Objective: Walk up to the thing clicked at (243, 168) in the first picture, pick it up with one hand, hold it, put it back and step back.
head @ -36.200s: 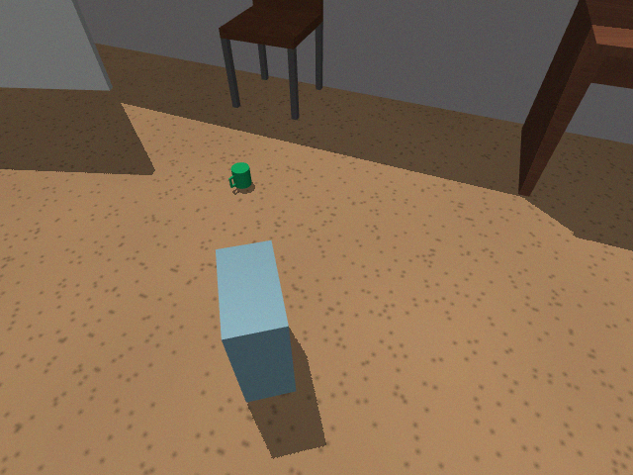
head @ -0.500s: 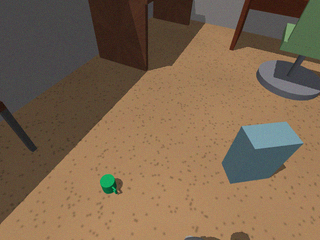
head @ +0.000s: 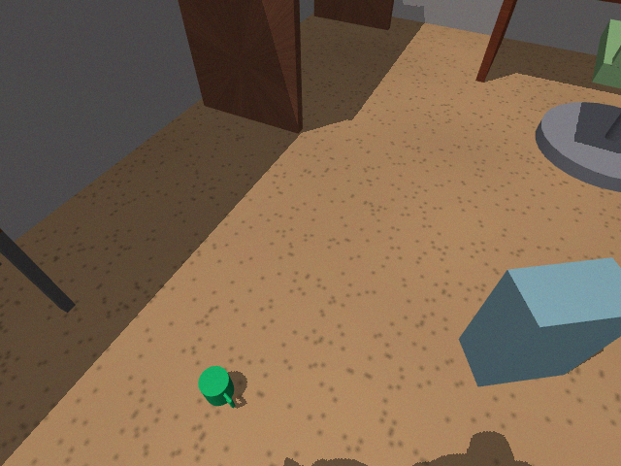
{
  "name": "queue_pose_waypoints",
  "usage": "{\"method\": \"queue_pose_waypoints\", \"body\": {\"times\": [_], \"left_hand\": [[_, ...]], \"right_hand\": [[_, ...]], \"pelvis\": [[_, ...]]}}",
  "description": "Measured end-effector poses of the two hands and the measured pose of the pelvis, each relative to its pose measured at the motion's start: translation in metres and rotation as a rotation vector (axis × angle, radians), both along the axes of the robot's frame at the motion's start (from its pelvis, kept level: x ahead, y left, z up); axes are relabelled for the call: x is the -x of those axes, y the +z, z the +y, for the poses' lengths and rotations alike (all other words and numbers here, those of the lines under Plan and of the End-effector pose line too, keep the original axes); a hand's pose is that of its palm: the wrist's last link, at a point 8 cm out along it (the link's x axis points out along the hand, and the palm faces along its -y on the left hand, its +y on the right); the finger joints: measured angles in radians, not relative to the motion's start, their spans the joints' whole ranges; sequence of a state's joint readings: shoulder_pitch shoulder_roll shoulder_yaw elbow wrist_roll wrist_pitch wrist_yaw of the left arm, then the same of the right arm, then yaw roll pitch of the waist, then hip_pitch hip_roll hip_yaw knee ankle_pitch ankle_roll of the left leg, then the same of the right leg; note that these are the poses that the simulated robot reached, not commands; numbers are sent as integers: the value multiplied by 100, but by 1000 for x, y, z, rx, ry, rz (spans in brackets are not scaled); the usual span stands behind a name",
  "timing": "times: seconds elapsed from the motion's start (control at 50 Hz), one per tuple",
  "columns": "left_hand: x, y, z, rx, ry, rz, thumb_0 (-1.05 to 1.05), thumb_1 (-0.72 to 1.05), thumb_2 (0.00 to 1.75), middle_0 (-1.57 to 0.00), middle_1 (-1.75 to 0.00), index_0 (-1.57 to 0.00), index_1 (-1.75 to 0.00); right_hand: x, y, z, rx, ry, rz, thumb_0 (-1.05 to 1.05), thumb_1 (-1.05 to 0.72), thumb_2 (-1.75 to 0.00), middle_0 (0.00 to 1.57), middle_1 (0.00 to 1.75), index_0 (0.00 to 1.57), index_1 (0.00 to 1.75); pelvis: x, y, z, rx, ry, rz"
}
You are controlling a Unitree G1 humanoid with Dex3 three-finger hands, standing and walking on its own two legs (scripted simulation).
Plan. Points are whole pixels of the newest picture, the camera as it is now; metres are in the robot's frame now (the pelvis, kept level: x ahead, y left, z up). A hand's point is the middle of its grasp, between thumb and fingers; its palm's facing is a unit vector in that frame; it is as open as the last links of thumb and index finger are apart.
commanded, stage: walk up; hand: left
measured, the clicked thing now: (220, 390) +0.45 +0.29 -0.71
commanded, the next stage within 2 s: none
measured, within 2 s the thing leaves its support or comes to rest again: neither
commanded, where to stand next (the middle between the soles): +0.09 -0.01 m, yaw +0 degrees
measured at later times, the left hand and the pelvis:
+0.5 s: hand out of the picture +0.09 +0.25 -0.13, palm faces -0.03 -0.93 -0.36, open 7.4 cm; pelvis +0.01 -0.01 +0.02, yaw -1 degrees
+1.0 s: hand out of the picture +0.09 +0.26 -0.13, palm faces -0.04 -0.95 -0.31, open 7.4 cm; pelvis +0.01 +0.01 +0.03, yaw +0 degrees
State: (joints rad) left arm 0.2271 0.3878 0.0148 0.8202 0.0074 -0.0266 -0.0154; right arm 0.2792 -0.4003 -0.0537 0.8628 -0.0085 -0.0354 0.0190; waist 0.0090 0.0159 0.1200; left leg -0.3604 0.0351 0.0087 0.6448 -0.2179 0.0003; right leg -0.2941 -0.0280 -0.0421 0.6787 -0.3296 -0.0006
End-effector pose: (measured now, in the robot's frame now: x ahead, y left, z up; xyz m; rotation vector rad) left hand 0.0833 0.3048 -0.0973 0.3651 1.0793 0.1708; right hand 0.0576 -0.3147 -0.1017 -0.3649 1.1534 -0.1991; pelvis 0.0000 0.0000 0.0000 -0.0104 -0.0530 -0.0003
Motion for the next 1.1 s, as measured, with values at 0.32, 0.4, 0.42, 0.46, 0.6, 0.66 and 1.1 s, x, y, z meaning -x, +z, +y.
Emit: {"method": "queue_pose_waypoints", "body": {"times": [0.32,0.4,0.42,0.46,0.6,0.66,1.1], "left_hand": [[6,-11,-3,7,57,140,1,91,90,-20,-30,-20,-30],[6,-2,-7,3,61,139,1,91,90,-20,-30,-20,-30],[6,-1,-7,2,62,137,1,91,90,-20,-30,-20,-30],[3,3,-8,3,64,132,1,91,90,-20,-30,-20,-30],[-10,8,-10,23,61,111,1,91,90,-20,-30,-20,-30],[-16,8,-10,32,58,106,1,91,90,-20,-30,-20,-30],[7,-1,0,51,78,182,1,91,90,-20,-30,-20,-30]], "right_hand": [[-69,3,12,-34,20,-64,1,-90,-90,21,30,20,30],[-75,3,15,-61,17,-71,1,-90,-90,21,30,20,30],[-75,3,16,-67,15,-70,1,-90,-90,21,30,20,30],[-73,4,17,-75,9,-62,1,-90,-90,21,30,20,30],[-52,7,18,-73,-16,1,1,-90,-90,21,30,20,30],[-41,8,18,-63,-31,32,1,-90,-90,21,30,20,30],[-21,12,28,-49,-61,77,1,-90,-90,21,30,20,30]], "pelvis": [[-14,6,-5,-6,-8,11],[-14,12,-7,-9,-9,1],[-14,13,-7,-10,-9,-1],[-14,16,-7,-9,-9,-4],[-14,24,-4,-3,-10,-5],[-13,26,-2,-1,-9,-3],[-13,28,9,1,-5,15]]}}
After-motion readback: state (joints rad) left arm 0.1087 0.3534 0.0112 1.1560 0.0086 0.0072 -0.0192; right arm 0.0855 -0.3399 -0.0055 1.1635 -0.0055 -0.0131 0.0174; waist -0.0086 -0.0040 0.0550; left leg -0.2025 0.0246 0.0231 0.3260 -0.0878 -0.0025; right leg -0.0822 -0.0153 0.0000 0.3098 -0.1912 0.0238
